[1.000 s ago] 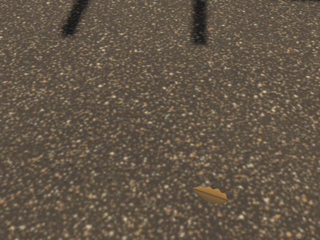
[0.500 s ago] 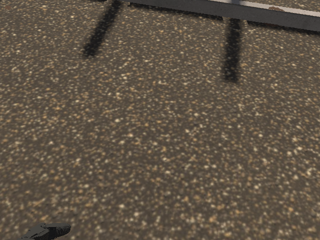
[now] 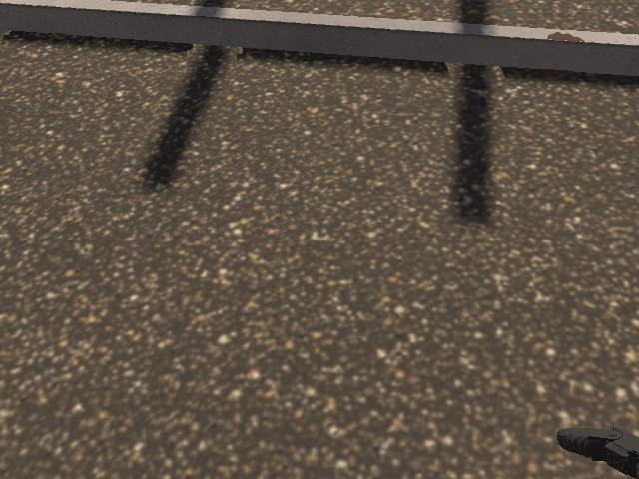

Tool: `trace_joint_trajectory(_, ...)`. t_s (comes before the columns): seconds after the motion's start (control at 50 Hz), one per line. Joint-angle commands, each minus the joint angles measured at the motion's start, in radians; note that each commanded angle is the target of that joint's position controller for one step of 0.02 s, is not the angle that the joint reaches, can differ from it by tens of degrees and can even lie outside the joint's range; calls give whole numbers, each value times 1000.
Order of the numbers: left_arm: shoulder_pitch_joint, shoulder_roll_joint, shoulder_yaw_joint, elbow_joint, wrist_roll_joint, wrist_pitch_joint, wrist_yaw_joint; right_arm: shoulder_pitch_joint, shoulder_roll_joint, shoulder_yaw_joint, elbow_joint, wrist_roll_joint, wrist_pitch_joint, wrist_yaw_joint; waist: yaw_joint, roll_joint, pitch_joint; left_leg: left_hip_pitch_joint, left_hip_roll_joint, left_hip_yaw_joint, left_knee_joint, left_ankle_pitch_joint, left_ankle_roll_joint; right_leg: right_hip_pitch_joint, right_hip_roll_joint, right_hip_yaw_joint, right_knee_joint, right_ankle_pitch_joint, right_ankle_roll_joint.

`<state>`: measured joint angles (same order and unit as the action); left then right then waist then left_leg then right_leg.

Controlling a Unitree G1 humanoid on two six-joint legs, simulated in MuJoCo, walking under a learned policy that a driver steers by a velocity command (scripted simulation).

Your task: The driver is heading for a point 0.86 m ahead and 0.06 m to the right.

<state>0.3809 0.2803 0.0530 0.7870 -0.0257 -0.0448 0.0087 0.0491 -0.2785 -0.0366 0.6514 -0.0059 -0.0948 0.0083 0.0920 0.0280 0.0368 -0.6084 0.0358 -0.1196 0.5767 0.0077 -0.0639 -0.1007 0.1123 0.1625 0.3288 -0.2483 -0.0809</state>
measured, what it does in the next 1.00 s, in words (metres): walks ahead: left foot, then right foot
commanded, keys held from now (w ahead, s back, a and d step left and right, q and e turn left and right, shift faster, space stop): e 0.44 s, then no key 0.12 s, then q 0.24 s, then w+q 0.20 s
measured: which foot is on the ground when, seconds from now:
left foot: up 0.00-0.08, down 0.10-0.56, up 0.58-1.00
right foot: down 0.00-0.12, up 0.14-0.54, down 0.56-1.00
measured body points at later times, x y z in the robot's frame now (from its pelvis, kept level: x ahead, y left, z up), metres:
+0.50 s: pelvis +0.17 +0.02 -0.01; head +0.20 +0.00 +0.44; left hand +0.41 +0.24 -0.09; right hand +0.20 -0.29 -0.12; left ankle +0.21 +0.14 -0.75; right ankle +0.18 -0.12 -0.72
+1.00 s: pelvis +0.21 +0.01 -0.01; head +0.23 +0.02 +0.44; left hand +0.42 +0.24 -0.12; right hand +0.24 -0.30 -0.12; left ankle +0.20 +0.11 -0.74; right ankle +0.17 -0.11 -0.75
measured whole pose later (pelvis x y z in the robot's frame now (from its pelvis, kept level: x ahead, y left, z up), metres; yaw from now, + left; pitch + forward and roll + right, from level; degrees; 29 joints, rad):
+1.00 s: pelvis +0.21 +0.01 -0.01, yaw -11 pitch +1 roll -2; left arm 0.14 0.29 0.07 0.75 -0.02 0.01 0.02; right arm 0.23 -0.30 -0.07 0.84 0.03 0.03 0.01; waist -0.02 -0.01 0.01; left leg -0.23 0.05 0.08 0.60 -0.38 0.05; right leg -0.21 -0.05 -0.16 0.50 -0.29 -0.01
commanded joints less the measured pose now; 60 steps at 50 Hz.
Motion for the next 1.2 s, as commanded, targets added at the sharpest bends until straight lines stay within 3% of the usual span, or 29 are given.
trace_joint_trajectory(0.02, 24, 170, 47, -47, -6, 4, 14, -103, -88, -27, -90, 7, -26, 8, -17, -116, -22, 145, -67, 33, -90, 37, 10, -61, -216, 207, -20, 260, -105)
trace_joint_trajectory(0.08, -19, 165, 52, -66, -1, 24, 24, -12, -126, -48, -67, -3, -38, 5, -81, -150, -68, 280, -77, 40, -178, 23, 64, -8, -190, 242, 150, 429, -46)
trace_joint_trajectory(0.1, -45, 140, 44, -88, 3, 24, 23, 73, -152, -58, -53, -16, -41, -2, -127, -135, -144, 449, -17, 21, -196, 124, 105, -55, -141, 211, 280, 445, -6)
trace_joint_trajectory(0.12, -54, 88, 27, -126, 25, 21, 23, 213, -218, -73, -43, -32, -37, -13, -176, -5, -298, 729, 183, -141, -120, 396, 176, -206, -72, 128, 557, 183, 43)
trace_joint_trajectory(0.14, 171, 34, 6, -119, 11, 18, 15, 241, -239, -75, -23, -27, -12, -8, -88, 283, -456, 1008, 445, -482, -81, 524, 376, -482, 38, 44, 829, -508, 93)
trace_joint_trajectory(0.16, 185, 149, 27, -90, 0, 27, 17, 214, -168, -66, -39, -2, 7, -6, -98, 182, -419, 918, 434, -518, -125, 302, 360, -545, -65, 38, 942, -435, 114)
trace_joint_trajectory(0.18, 56, 195, 46, -107, -5, 41, 21, 167, -108, -49, -55, -1, 19, -12, -129, 103, -276, 793, 359, -360, -153, 238, 312, -582, -90, -1, 972, -355, 136)
trace_joint_trajectory(0.2, -5, 194, 51, -121, 0, 57, 28, 109, -91, -39, -51, -5, 31, -13, -113, 43, -193, 663, 302, -250, -181, 233, 284, -572, -119, -36, 953, -298, 152)
trace_joint_trajectory(0.24, -12, 157, 52, -138, 6, 85, 30, 47, -96, -37, -35, -16, 42, -13, -67, 89, -98, 446, 234, -112, -246, 215, 271, -486, -157, -69, 892, -241, 166)
trace_joint_trajectory(0.3, -31, 98, 40, -162, 9, 94, 28, 31, -123, -51, -8, -20, 38, -16, -63, 119, -93, 393, 227, -7, -301, 270, 305, -440, -168, -113, 766, -169, 173)
trace_joint_trajectory(0.36, -84, 97, 35, -188, 15, 93, 13, 16, -149, -61, 9, -8, 49, -24, -73, 85, -138, 422, 251, 52, -311, 251, 314, -395, -192, -120, 634, -56, 161)
trace_joint_trajectory(0.48, -197, 118, 39, -247, 17, 102, -16, 44, -200, -74, 50, 18, 73, -12, -107, 83, -104, 451, 273, 105, -281, 103, 284, -299, -171, -170, 401, -40, 111)
trace_joint_trajectory(0.54, -155, 125, 46, -235, 23, 95, -19, 56, -190, -67, 80, 44, 80, -8, -69, 65, -111, 442, 233, 137, -147, 46, 209, -135, -119, -197, 132, 101, 52)
trace_joint_trajectory(0.56, -130, 176, 60, -232, 24, 93, -10, 113, -147, -52, 102, 28, 76, -4, -74, -21, -137, 365, 175, 196, -39, -54, 134, 3, -175, -110, 57, 322, 17)
trace_joint_trajectory(0.58, -130, 266, 70, -259, 40, 94, 9, 154, -66, -17, 79, -32, 68, 10, -119, -304, -201, 149, 54, 274, 210, -503, 31, 192, -443, 194, 78, 720, -95)
trace_joint_trajectory(0.6, -145, 181, 39, -262, 63, 79, 7, 98, -93, -24, 80, -17, 75, 4, -59, -267, -226, 90, 17, 160, 358, -678, -7, 101, -517, 242, 51, 673, -241)
trace_joint_trajectory(0.62, -160, 126, 20, -245, 66, 62, -2, 81, -139, -37, 93, 8, 86, 1, -57, -180, -199, 109, 42, 109, 414, -654, -12, 54, -456, 153, 42, 621, -226)
trace_joint_trajectory(0.64, -197, 103, 13, -222, 60, 49, -6, 99, -128, -38, 107, 19, 94, -1, -81, -167, -176, 111, 52, 93, 400, -611, -11, 40, -403, 79, 44, 564, -176)
trace_joint_trajectory(0.72, -300, 109, 13, -187, 59, 37, 0, 158, -128, -41, 157, 21, 119, -16, -121, -166, -130, 244, 34, 93, 314, -456, -39, -66, -342, -72, 35, 567, -128)
trace_joint_trajectory(0.8, -283, 152, 35, -155, 46, 58, 20, 116, -135, -44, 127, 29, 131, -22, -78, -162, -110, 203, 25, 125, 285, -466, -30, -16, -401, -43, 33, 488, -168)
trace_joint_trajectory(0.88, -251, 171, 54, -121, 27, 56, 25, 83, -120, -42, 96, 29, 136, -15, -48, -166, -57, 154, 42, 155, 254, -483, 32, -31, -443, 27, -102, -160, -159)
trace_joint_trajectory(0.96, -325, 171, 63, -112, -1, 37, 9, 195, -103, -48, 144, 33, 117, 8, -130, -138, -38, 349, 17, 214, 22, -386, 122, -116, -405, -65, -101, -253, -98)
trace_joint_trajectory(1.0, -361, 111, 52, -110, -3, 35, 4, 366, -112, -62, 231, 33, 109, 9, -196, -61, -40, 569, -29, 214, -124, -345, 173, -257, -315, -197, 98, -267, -24)
trace_joint_trajectory(1.02, -386, 34, 31, -131, 17, 28, -7, 464, -187, -84, 251, 36, 100, -4, -211, 165, -55, 701, 166, -94, -236, -429, 252, -455, -218, -330, 462, -280, 61)
trace_joint_trajectory(1.04, -463, 33, 28, -200, 11, 7, -10, 453, -298, -100, 210, 20, 73, 6, -217, 280, 0, 732, 343, -585, -391, -585, 424, -757, -51, -232, 660, -404, 97)
trace_joint_trajectory(1.06, -472, 93, 41, -194, -11, -19, -17, 378, -239, -84, 176, 1, 46, 7, -200, 153, 30, 713, 362, -588, -441, -625, 434, -811, -123, -110, 753, -343, 83)
trace_joint_trajectory(1.08, -438, 127, 50, -176, -18, -37, -26, 325, -194, -69, 162, 8, 29, 1, -160, 124, 60, 702, 321, -485, -432, -574, 387, -818, -159, -95, 740, -215, 67)
trace_joint_trajectory(1.12, -415, 142, 59, -140, 23, -54, -22, 304, -161, -57, 153, 30, 24, -9, -145, 67, 58, 705, 247, -323, -412, -350, 317, -781, -184, -112, 661, -56, 80)
trace_joint_trajectory(1.2, -442, 82, 45, -137, 23, -60, -32, 362, -148, -51, 149, 19, 32, -33, -147, 63, 23, 664, 154, -153, -401, -47, 269, -665, -142, -143, 471, 160, 123)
